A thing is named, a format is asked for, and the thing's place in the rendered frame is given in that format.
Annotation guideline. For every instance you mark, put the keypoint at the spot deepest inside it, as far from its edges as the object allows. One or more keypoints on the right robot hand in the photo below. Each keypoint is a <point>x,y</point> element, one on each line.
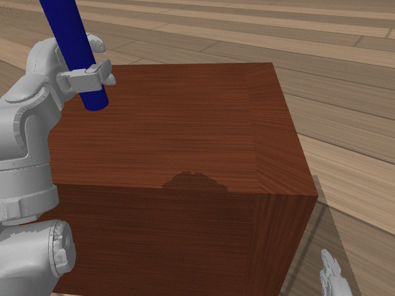
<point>333,284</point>

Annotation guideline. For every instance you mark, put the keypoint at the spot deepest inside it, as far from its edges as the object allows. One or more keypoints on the left robot hand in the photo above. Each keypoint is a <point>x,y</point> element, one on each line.
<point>46,59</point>

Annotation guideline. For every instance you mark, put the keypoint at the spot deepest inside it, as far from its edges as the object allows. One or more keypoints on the can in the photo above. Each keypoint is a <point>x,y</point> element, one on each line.
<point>65,22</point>

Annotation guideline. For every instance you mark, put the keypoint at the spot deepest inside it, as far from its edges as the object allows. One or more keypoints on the left robot arm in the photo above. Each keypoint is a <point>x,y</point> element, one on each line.
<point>32,256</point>

